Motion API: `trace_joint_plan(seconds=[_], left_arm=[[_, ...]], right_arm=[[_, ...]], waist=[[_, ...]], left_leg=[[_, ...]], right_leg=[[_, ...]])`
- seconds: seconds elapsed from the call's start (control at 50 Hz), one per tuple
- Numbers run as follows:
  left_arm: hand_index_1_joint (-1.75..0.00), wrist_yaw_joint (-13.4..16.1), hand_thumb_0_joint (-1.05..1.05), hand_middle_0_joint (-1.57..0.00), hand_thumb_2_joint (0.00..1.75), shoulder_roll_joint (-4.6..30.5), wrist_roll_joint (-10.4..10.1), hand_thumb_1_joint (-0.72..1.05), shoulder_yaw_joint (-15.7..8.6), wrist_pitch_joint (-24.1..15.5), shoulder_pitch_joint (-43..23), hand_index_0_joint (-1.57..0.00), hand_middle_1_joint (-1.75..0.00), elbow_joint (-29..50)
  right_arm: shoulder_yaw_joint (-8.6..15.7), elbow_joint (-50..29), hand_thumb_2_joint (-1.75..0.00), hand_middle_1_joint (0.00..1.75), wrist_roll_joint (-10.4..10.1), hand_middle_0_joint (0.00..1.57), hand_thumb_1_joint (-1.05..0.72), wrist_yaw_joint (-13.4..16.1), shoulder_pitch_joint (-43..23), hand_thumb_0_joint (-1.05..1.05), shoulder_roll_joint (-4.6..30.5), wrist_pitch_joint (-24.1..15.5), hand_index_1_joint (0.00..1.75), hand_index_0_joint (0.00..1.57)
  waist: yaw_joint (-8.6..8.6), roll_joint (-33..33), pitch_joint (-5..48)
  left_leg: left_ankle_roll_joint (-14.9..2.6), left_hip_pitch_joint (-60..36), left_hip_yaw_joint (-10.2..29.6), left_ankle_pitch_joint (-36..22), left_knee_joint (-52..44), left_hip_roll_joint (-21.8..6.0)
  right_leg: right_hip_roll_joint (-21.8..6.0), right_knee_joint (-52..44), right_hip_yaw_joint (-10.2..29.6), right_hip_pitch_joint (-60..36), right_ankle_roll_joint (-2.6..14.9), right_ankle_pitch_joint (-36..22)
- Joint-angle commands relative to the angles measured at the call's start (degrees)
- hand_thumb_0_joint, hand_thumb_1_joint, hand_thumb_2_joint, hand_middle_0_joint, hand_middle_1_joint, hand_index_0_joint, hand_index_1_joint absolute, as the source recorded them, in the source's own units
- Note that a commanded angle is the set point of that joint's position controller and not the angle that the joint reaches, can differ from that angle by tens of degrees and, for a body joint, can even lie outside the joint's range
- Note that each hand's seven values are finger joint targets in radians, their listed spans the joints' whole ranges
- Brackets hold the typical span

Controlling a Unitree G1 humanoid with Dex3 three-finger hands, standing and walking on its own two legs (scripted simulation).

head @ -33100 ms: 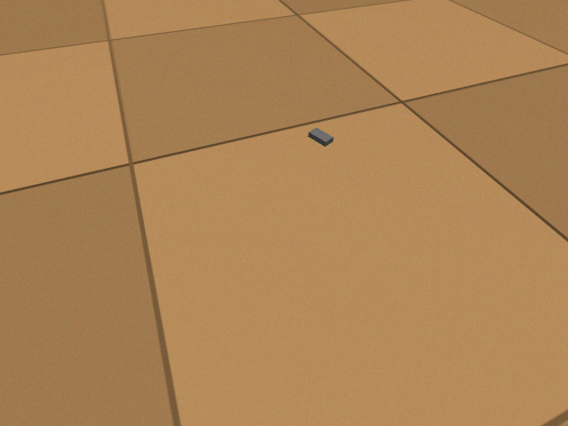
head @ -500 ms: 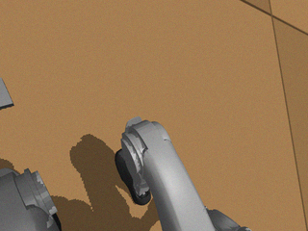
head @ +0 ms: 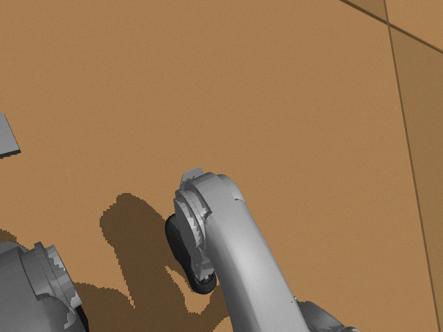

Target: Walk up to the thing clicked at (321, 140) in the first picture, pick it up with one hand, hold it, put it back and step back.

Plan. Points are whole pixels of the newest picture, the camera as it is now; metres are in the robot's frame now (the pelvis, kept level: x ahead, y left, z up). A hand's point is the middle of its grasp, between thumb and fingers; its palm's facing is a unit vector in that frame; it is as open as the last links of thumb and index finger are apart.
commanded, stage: close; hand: left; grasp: from above
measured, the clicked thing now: out of the picture +0.48 +0.23 -0.30
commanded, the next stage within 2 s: settle in 0.20 s
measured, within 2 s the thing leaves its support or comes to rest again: leaves its support in 0.62 s
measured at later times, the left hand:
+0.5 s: hand out of the picture +0.46 +0.24 -0.26, palm faces -0.45 -0.13 -0.89, open 10.0 cm
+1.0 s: hand out of the picture +0.46 +0.26 -0.17, palm faces -0.44 -0.09 -0.89, open 9.9 cm
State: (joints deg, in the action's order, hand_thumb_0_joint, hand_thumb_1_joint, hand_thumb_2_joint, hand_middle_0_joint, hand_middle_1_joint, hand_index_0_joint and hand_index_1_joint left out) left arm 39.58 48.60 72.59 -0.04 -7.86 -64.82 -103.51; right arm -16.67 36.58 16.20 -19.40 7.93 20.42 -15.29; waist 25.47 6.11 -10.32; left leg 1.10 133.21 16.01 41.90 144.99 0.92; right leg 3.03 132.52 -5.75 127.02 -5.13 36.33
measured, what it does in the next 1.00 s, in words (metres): stands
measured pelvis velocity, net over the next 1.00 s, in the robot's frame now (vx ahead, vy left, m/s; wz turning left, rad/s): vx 0.01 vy -0.01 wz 0.07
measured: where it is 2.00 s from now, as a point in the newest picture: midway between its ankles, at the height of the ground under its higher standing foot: (143, 305)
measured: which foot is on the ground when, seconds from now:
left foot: down 0.00-1.00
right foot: down 0.00-1.00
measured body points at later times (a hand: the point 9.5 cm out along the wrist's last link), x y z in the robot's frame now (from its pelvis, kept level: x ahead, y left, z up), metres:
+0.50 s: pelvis +0.00 +0.00 +0.00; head +0.28 +0.12 +0.33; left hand +0.48 +0.24 -0.21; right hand +0.03 -0.25 -0.04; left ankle +0.06 +0.12 -0.28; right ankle +0.13 -0.14 -0.28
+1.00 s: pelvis +0.01 -0.01 +0.02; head +0.23 +0.09 +0.39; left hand +0.48 +0.26 -0.11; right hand +0.06 -0.26 -0.07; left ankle +0.06 +0.12 -0.28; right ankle +0.13 -0.14 -0.28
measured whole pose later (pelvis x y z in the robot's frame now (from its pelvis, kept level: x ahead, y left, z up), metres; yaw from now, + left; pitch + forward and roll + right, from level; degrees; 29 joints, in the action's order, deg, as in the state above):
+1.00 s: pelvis +0.01 -0.01 +0.02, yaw +4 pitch +34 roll -11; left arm 26.4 35.5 68.4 1.9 -3.3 -58.3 -88.2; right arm -6.3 41.8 10.2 -17.9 10.4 17.5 -7.5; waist 17.8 -2.3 3.2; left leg 1.4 133.4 11.2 41.3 139.6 0.9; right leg 1.0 131.3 -2.2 129.1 -3.9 37.5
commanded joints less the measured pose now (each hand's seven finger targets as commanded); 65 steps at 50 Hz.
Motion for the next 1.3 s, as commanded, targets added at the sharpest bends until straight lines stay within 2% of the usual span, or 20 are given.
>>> trace_joint_plan(seconds=[0.0,0.18,0.32,0.38,0.46,0.52,0.58,0.72,0.8,0.82,0.88,0.92,0.94,1.0,1.02,1.06,1.14,1.24,1.26,1.28], left_arm=[[-0.62,1.8,0.00,-0.80,0.59,5.9,-0.3,0.45,0.5,-0.2,-12.9,-0.82,-0.64,3.9],[-0.61,1.5,0.00,-0.88,0.64,5.7,-0.4,0.52,1.1,0.0,-14.6,-0.88,-0.61,4.2],[-0.64,1.5,0.00,-0.92,0.63,7.7,-0.6,0.53,0.2,0.3,-13.3,-0.94,-0.66,3.7],[-0.65,1.5,0.00,-0.97,0.66,7.9,-0.7,0.62,-0.8,0.8,-13.0,-0.99,-0.67,5.4],[-0.66,0.5,0.00,-0.99,0.66,7.6,-1.0,0.66,-0.3,1.0,-15.2,-1.02,-0.68,7.3],[-0.65,0.6,0.00,-0.99,0.67,10.0,-1.1,0.64,-3.0,1.1,-15.4,-1.01,-0.67,12.2],[-0.65,0.3,0.00,-1.01,0.69,8.6,-0.8,0.66,-4.2,0.9,-15.1,-1.03,-0.67,15.7],[-0.65,-3.6,0.00,-1.11,0.75,1.5,-2.2,0.78,-2.0,1.9,-13.9,-1.11,-0.66,22.9],[-0.65,-6.5,0.00,-1.12,0.75,-3.1,-3.5,0.80,0.3,3.2,-11.1,-1.13,-0.66,22.0],[-0.65,-7.1,0.00,-1.12,0.76,-1.7,-3.6,0.80,-0.8,3.4,-12.3,-1.13,-0.65,25.6],[-0.65,-9.8,0.00,-1.14,0.79,-6.6,-4.6,0.79,1.9,4.5,-10.5,-1.13,-0.64,22.2],[-0.62,-11.4,0.00,-1.14,0.75,-6.6,-4.6,0.78,2.8,4.3,-13.9,-1.14,-0.61,24.3],[-0.63,-12.1,0.00,-1.13,0.76,-5.3,-4.9,0.77,1.6,4.5,-12.3,-1.13,-0.63,21.7],[-0.63,-13.7,0.00,-1.10,0.75,-5.5,-5.5,0.73,1.6,3.6,-14.5,-1.10,-0.63,22.1],[-0.62,-14.2,0.00,-1.09,0.75,-5.5,-5.2,0.73,1.7,3.2,-14.3,-1.09,-0.62,23.6],[-0.62,-15.0,0.00,-1.08,0.75,-5.4,-4.4,0.71,2.0,2.4,-16.4,-1.08,-0.61,24.6],[-0.63,-14.9,0.00,-1.09,0.78,-3.0,-2.8,0.72,0.8,1.3,-18.5,-1.08,-0.62,27.0],[-0.62,-14.1,0.00,-1.14,0.83,-2.9,-2.0,0.77,-0.3,1.2,-17.7,-1.12,-0.60,31.8],[-0.65,-13.9,0.00,-1.18,0.76,-3.9,-1.8,0.85,-0.1,1.6,-16.7,-1.19,-0.66,30.2],[-0.57,-14.0,0.00,-1.11,0.75,-5.9,-2.0,0.80,0.8,2.1,-15.7,-1.11,-0.58,29.4]], right_arm=[[5.8,1.4,-0.91,0.30,-0.1,0.20,-0.90,0.3,12.0,0.00,19.0,-0.1,0.30,0.20],[5.7,0.8,-0.91,0.30,-0.3,0.20,-0.91,0.5,11.3,0.00,19.3,-0.1,0.30,0.20],[5.6,0.7,-0.91,0.30,-0.9,0.20,-0.92,0.9,11.5,0.00,18.9,0.4,0.30,0.20],[6.5,0.8,-0.91,0.30,-1.1,0.20,-0.92,1.1,12.5,0.00,18.9,1.1,0.30,0.20],[6.6,0.6,-0.91,0.30,-1.0,0.20,-0.92,0.7,12.5,0.00,18.6,1.2,0.30,0.20],[7.6,1.4,-0.91,0.30,-1.6,0.20,-0.92,0.9,13.1,0.00,18.1,1.9,0.30,0.20],[8.7,2.3,-0.91,0.30,-1.6,0.20,-0.92,0.5,13.4,0.00,17.2,2.2,0.30,0.20],[12.0,5.2,-0.91,0.30,-3.4,0.20,-0.92,0.2,14.4,0.00,15.0,3.7,0.30,0.20],[13.6,6.3,-0.91,0.30,-4.8,0.20,-0.92,0.4,15.4,0.00,14.1,4.9,0.30,0.20],[14.4,6.1,-0.91,0.30,-5.4,0.20,-0.91,0.7,15.4,0.00,14.6,5.5,0.30,0.20],[15.7,6.0,-0.91,0.30,-6.3,0.20,-0.92,1.4,15.3,0.00,14.0,7.3,0.30,0.20],[15.8,5.2,-0.91,0.30,-6.5,0.20,-0.91,2.2,15.0,0.00,13.6,8.0,0.30,0.20],[15.9,5.9,-0.91,0.30,-6.7,0.20,-0.91,2.7,15.6,0.00,13.1,8.4,0.30,0.20],[16.1,6.0,-0.91,0.30,-6.9,0.20,-0.91,4.2,15.6,0.00,12.5,9.3,0.30,0.20],[16.4,5.7,-0.90,0.30,-7.0,0.20,-0.91,4.7,15.2,0.00,12.5,9.5,0.30,0.20],[16.4,5.4,-0.91,0.30,-7.1,0.20,-0.91,5.7,15.1,0.00,12.0,9.9,0.30,0.20],[16.8,4.9,-0.90,0.30,-7.4,0.20,-0.91,7.6,14.0,0.00,11.5,10.7,0.30,0.20],[17.8,4.3,-0.90,0.30,-8.1,0.20,-0.90,9.1,14.1,0.00,10.7,11.4,0.30,0.20],[18.1,4.4,-0.91,0.30,-8.1,0.20,-0.92,9.3,14.6,0.00,10.9,11.4,0.30,0.20],[18.2,4.6,-0.89,0.30,-8.1,0.20,-0.88,9.4,15.0,0.00,10.6,11.6,0.30,0.20]], waist=[[4.45,-27.0,34.8],[5.51,-26.8,32.9],[4.12,-26.5,33.6],[2.94,-29.0,37.1],[4.09,-30.0,36.4],[1.50,-33.2,42.1],[0.58,-37.4,45.5],[-0.30,-35.9,48.5],[-1.61,-32.9,48.1],[-3.45,-33.5,50.8],[-3.80,-28.7,48.6],[-3.48,-25.3,48.0],[-3.82,-22.7,47.0],[-4.23,-20.2,45.4],[-5.22,-20.4,46.4],[-4.92,-20.1,47.3],[-6.68,-22.9,50.8],[-9.09,-25.7,58.1],[-8.54,-24.7,57.9],[-8.34,-24.6,57.9]], left_leg=[[-0.61,-26.0,-6.5,-10.9,-16.6,-1.8],[-0.54,-26.0,-6.0,-10.2,-16.4,-2.0],[-0.60,-25.2,-6.6,-9.5,-17.0,-1.9],[-0.30,-27.4,-6.4,-12.0,-17.7,-2.0],[-0.39,-27.8,-6.8,-11.7,-17.3,-1.9],[-0.13,-30.3,-7.3,-14.2,-17.9,-1.9],[0.57,-33.8,-7.4,-15.9,-18.8,-1.8],[0.01,-33.6,-9.5,-18.3,-17.8,-1.4],[-0.27,-31.7,-9.5,-16.4,-20.3,-1.2],[-0.34,-31.8,-9.3,-16.0,-21.2,-1.0],[-1.07,-27.7,-10.2,-11.8,-21.9,-0.6],[-1.73,-25.0,-11.1,-11.2,-21.0,-0.3],[-2.01,-23.5,-11.3,-10.1,-21.2,-0.1],[-2.31,-20.8,-11.4,-5.9,-22.3,0.2],[-2.07,-22.4,-11.4,-5.9,-22.5,0.4],[-2.12,-23.3,-11.9,-6.4,-22.2,0.5],[-1.71,-25.8,-12.3,-6.4,-23.2,0.9],[-1.61,-29.9,-14.1,-12.6,-23.8,1.0],[-1.68,-30.3,-14.0,-13.3,-23.7,0.9],[-1.65,-30.5,-14.1,-14.1,-24.0,0.9]], right_leg=[[1.6,-9.7,-10.0,-20.5,5.64,-13.6],[1.2,-9.2,-10.2,-19.1,5.53,-13.1],[1.3,-10.0,-9.5,-20.4,5.66,-12.5],[1.5,-9.4,-9.5,-21.1,5.87,-14.4],[1.2,-9.3,-9.5,-20.7,5.86,-14.4],[1.2,-9.4,-8.8,-23.0,6.18,-16.2],[0.8,-8.1,-9.2,-21.1,6.78,-16.9],[0.6,-9.6,-8.0,-19.6,6.98,-18.7],[0.5,-10.1,-7.5,-18.8,7.08,-17.0],[0.2,-10.1,-7.2,-17.6,7.29,-16.3],[0.2,-11.5,-5.9,-16.7,7.29,-12.7],[0.3,-12.5,-5.1,-17.9,7.02,-12.2],[0.3,-13.0,-4.7,-18.5,6.94,-10.7],[0.1,-14.5,-3.5,-18.1,6.89,-5.7],[-0.1,-14.4,-3.5,-17.9,7.17,-5.3],[-0.1,-14.7,-3.2,-18.3,7.26,-5.3],[-0.5,-14.3,-2.8,-17.4,7.71,-4.6],[-1.0,-14.2,-2.4,-20.5,7.55,-10.7],[-1.2,-14.2,-2.7,-20.1,7.51,-11.6],[-1.2,-14.0,-2.9,-20.3,7.53,-12.6]])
